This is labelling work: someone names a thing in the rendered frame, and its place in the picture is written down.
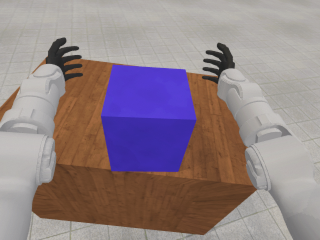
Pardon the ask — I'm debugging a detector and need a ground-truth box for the robot left hand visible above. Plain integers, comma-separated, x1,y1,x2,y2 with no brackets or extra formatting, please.
45,37,83,82

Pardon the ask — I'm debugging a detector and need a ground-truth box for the robot left upper arm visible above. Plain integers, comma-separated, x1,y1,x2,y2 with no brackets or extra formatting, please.
0,131,57,240

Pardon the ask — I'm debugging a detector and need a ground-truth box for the robot left forearm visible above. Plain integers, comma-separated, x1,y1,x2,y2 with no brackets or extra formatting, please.
0,64,66,138

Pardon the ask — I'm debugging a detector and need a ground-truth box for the robot right forearm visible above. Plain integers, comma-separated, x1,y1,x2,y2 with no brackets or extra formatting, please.
217,68,315,177

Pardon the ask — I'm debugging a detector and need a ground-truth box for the pedestal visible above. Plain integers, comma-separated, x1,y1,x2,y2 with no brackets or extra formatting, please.
0,56,257,235

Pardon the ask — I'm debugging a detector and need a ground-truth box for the robot right upper arm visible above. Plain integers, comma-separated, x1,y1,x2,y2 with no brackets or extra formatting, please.
244,135,320,240

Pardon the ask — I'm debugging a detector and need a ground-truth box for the carton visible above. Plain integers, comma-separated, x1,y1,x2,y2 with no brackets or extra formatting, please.
101,64,197,172

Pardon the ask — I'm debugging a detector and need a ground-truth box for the robot right hand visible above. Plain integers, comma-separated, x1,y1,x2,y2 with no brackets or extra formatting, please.
202,42,235,84

